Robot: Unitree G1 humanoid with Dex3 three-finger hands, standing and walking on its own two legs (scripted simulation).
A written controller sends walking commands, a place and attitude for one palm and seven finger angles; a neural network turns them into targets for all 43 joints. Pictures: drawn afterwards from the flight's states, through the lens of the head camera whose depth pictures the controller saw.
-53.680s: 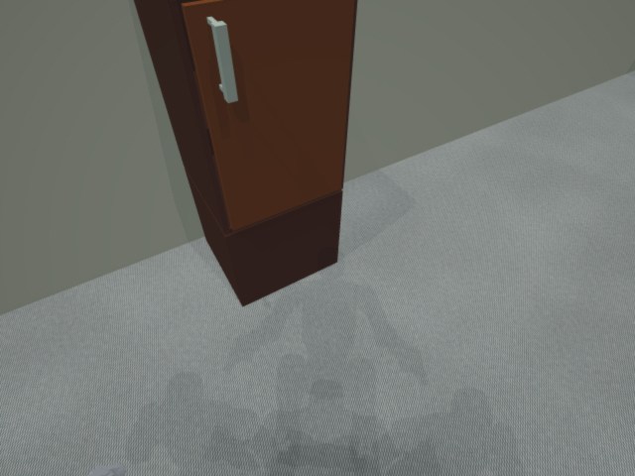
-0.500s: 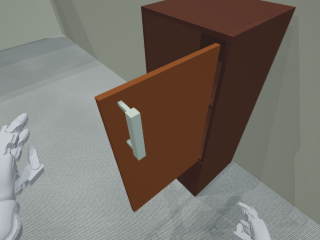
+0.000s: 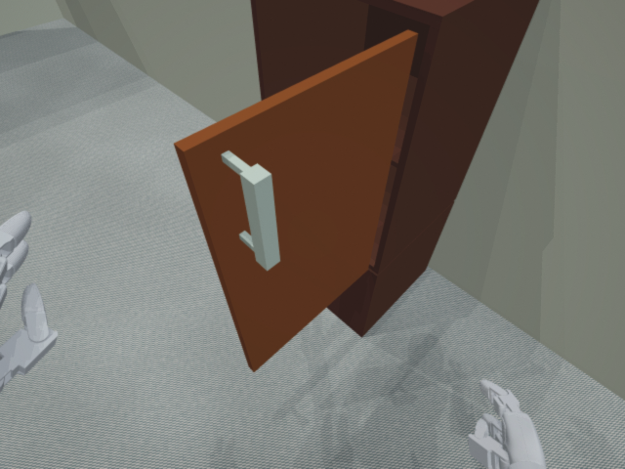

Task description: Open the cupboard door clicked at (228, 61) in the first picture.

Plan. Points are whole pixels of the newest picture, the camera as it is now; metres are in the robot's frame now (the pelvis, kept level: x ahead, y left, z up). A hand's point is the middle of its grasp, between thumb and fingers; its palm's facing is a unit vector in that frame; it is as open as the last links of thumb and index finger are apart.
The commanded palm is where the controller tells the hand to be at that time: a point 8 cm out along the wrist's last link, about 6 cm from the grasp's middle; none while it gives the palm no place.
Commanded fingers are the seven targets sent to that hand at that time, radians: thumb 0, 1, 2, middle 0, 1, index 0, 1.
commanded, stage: step back with the hand held close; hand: left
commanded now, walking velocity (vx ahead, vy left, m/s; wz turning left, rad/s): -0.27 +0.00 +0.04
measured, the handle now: (251, 213) +0.36 +0.11 +0.15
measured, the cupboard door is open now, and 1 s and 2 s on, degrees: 89 89 89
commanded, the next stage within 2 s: stop stepping back and stand still in 0.66 s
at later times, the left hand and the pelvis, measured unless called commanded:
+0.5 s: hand out of the picture +0.11 +0.28 +0.16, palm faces +0.48 -0.75 -0.45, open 7.4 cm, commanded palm +0.04 +0.32 +0.18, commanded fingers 0.00 0.90 0.90 -0.20 -0.30 -0.20 -0.30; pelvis -0.09 +0.01 -0.02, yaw +3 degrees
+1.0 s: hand out of the picture +0.04 +0.25 +0.16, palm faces +0.33 -0.79 -0.51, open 7.4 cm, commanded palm -0.03 +0.29 +0.18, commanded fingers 0.00 0.90 0.90 -0.20 -0.30 -0.20 -0.30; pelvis -0.17 -0.01 +0.00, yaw -1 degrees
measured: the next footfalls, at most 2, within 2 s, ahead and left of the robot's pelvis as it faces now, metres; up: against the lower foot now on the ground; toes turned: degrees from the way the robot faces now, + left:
right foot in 0.70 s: -0.16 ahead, -0.10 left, +0.00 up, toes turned -3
left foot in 0.86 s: -0.04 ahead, +0.08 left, +0.00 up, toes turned +0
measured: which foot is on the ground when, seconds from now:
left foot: down 0.00-0.70, up 0.72-0.84, down 0.86-1.00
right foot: down 0.00-0.42, up 0.44-0.68, down 0.70-1.00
